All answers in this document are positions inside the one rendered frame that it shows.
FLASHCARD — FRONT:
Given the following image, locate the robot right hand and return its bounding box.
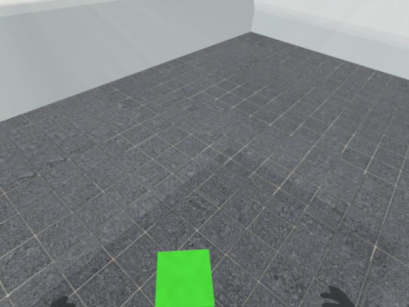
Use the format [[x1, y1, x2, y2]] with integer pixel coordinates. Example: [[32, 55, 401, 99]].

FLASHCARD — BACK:
[[320, 285, 355, 307]]

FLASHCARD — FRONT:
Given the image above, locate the carton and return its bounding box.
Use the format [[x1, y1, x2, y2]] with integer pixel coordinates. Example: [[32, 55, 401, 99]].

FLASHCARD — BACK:
[[155, 249, 215, 307]]

